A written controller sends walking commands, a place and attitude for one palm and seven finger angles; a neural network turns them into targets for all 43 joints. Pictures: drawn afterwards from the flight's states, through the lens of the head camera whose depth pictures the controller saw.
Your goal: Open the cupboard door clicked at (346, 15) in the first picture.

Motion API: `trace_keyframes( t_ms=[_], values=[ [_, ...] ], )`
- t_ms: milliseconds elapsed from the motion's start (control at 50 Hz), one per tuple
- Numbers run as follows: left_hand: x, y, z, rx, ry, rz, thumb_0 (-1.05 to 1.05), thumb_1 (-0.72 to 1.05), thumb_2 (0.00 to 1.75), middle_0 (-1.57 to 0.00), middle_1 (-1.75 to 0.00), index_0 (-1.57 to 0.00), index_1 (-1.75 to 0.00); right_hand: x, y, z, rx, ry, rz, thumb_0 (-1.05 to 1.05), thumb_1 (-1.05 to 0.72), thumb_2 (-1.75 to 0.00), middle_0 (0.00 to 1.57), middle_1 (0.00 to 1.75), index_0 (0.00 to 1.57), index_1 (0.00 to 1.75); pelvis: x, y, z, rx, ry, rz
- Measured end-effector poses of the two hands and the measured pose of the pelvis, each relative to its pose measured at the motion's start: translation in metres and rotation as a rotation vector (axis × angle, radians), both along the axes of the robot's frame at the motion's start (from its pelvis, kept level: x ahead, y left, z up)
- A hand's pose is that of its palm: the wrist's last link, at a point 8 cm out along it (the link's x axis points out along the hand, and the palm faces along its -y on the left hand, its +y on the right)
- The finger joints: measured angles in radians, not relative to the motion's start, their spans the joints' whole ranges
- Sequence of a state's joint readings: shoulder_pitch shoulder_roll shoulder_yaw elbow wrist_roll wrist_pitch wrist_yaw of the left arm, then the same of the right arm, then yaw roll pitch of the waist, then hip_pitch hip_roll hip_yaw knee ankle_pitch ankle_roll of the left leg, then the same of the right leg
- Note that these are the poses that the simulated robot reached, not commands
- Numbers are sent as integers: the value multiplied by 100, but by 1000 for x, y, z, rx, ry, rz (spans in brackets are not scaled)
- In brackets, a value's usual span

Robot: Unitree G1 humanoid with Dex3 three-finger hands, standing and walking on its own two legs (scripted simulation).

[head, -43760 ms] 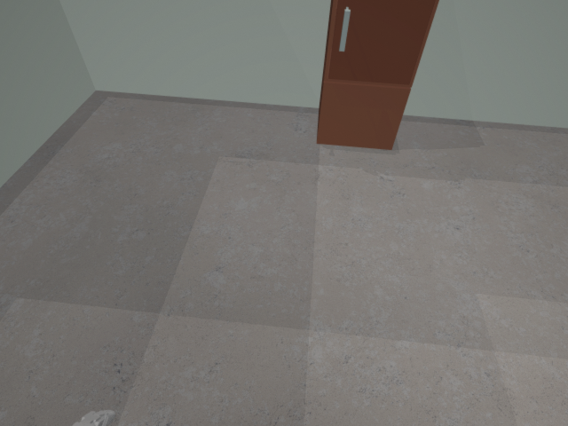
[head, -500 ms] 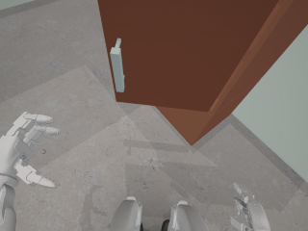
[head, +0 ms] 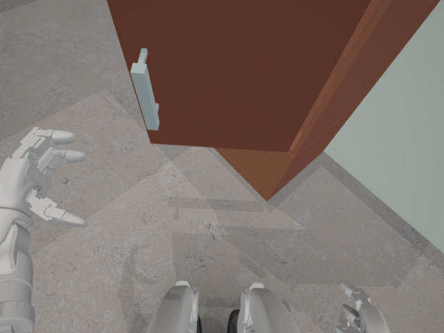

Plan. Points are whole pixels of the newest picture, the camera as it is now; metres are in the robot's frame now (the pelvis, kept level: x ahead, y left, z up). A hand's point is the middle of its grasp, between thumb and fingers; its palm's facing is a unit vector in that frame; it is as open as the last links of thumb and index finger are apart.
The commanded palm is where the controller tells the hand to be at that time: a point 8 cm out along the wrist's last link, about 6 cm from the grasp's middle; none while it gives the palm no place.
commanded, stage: move the hooked fingers beside the handle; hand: left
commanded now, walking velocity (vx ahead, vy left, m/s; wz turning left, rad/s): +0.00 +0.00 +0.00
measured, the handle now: (148, 92) +0.57 +0.18 +0.02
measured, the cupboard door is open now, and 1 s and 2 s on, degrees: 47 47 46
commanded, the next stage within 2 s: slide the fingers in behind the handle in 1.88 s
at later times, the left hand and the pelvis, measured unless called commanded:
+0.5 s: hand (90, 139) +0.43 +0.26 +0.03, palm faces -0.01 -1.00 -0.02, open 14.0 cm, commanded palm +0.42 +0.30 +0.03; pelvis +0.00 +0.01 +0.00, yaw -1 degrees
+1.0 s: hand (114, 104) +0.52 +0.23 +0.03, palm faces +0.01 -1.00 -0.02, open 14.0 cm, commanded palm +0.51 +0.26 +0.02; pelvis +0.00 +0.01 -0.02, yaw -2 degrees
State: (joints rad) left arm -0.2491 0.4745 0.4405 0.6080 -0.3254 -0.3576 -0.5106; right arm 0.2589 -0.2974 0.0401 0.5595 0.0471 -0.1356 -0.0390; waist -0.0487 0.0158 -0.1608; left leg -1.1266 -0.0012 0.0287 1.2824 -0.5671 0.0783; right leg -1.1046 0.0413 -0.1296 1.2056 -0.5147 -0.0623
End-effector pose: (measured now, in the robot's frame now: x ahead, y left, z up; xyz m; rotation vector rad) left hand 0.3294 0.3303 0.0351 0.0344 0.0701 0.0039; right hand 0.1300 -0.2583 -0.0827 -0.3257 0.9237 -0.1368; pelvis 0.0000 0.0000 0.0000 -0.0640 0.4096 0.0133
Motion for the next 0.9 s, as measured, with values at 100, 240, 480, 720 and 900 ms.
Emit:
trace_keyframes(
  t_ms=[100,240,480,720,900],
  values=[
    [15,-4,-3,-1,-21,-6,-1,-49,30,-30,-120,-30,-119,-11,-3,-4,-16,49,-16,1,-90,-90,20,30,21,30,0,2,-1,-4,7,1],
    [42,-15,-3,-9,-28,-30,-1,-49,30,-30,-120,-30,-120,-24,-1,-6,-21,98,-45,1,-90,-90,20,30,21,30,0,6,-1,-6,14,-2],
    [81,-17,-4,-12,-35,-12,-1,-49,30,-30,-120,-30,-119,-50,4,-12,-20,200,-85,1,-90,-90,20,30,21,30,0,13,-3,-13,34,-8],
    [117,-27,-5,-16,-55,-17,-1,-49,30,-29,-120,-30,-119,-82,5,-17,-34,325,-132,1,-90,-90,20,30,21,30,-1,16,-7,-24,60,-6],
    [149,-38,-12,-26,-19,-1,-1,-49,30,-30,-120,-30,-120,-104,3,-19,-45,393,-161,0,-90,-90,20,30,21,30,-3,14,-13,-27,88,-7]
  ],
)
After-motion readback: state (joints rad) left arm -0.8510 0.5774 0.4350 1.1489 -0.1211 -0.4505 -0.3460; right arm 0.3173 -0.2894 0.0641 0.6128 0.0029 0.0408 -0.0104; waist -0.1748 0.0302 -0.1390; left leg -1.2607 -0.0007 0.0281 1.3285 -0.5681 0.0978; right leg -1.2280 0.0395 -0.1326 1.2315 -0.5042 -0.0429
